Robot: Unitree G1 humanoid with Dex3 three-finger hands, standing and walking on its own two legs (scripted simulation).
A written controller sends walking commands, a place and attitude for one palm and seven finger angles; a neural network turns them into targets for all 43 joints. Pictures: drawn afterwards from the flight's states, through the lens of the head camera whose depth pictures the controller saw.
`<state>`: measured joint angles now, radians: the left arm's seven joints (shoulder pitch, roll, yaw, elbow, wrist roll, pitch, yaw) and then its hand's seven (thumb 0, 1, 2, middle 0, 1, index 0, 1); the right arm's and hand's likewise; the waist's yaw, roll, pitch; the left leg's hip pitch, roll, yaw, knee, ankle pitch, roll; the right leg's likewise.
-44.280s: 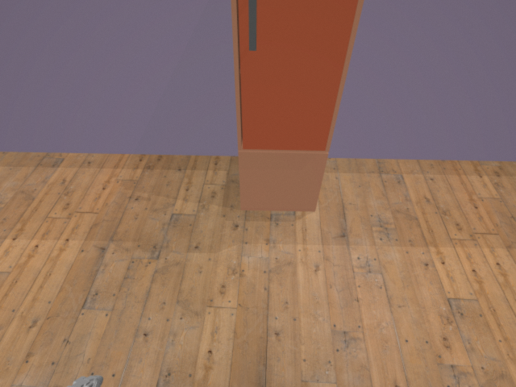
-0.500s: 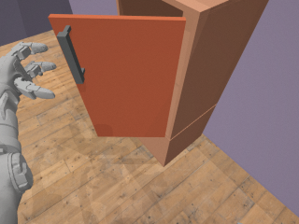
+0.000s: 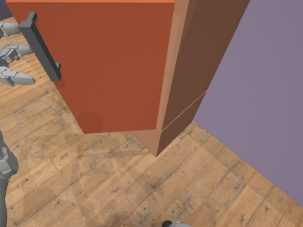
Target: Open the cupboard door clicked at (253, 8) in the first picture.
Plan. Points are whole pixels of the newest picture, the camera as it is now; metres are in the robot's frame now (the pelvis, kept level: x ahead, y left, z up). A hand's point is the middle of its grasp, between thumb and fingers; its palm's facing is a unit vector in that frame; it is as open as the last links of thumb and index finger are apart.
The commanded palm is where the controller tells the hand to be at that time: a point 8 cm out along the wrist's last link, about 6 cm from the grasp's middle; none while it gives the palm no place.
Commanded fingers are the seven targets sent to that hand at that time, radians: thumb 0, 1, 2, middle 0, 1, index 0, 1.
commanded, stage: move the hooked fingers beside the handle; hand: left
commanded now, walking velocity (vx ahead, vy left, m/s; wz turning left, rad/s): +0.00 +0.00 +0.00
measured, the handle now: (45, 49) +0.51 +0.23 +0.16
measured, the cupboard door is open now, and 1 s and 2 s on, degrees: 50 50 48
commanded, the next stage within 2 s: slide the fingers in behind the handle in 0.56 s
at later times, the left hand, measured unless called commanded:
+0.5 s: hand (12, 63) +0.46 +0.28 +0.17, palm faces +0.03 -1.00 +0.01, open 14.0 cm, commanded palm +0.44 +0.33 +0.16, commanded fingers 0.00 -0.50 0.30 -0.30 -1.20 -0.30 -1.20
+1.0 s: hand (21, 64) +0.46 +0.26 +0.17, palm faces +0.04 -1.00 +0.00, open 13.9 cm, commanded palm +0.44 +0.31 +0.16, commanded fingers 0.00 -0.50 0.30 -0.30 -1.20 -0.30 -1.20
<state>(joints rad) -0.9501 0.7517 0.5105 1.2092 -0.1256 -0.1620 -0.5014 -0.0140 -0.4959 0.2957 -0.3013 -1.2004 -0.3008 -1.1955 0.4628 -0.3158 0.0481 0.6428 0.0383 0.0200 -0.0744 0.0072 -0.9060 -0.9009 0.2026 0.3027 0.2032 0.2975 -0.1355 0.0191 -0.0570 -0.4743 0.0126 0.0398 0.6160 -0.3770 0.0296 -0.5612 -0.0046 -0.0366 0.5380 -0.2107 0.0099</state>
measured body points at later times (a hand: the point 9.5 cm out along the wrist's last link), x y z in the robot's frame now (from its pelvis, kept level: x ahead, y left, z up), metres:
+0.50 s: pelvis +0.00 +0.00 +0.00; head +0.08 +0.01 +0.44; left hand +0.46 +0.34 +0.17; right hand +0.06 -0.27 -0.11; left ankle -0.06 +0.09 -0.73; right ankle +0.02 -0.13 -0.73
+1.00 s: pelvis -0.01 +0.00 +0.00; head +0.06 +0.01 +0.44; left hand +0.45 +0.32 +0.17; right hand +0.02 -0.28 -0.11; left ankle -0.06 +0.09 -0.73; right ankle +0.02 -0.13 -0.73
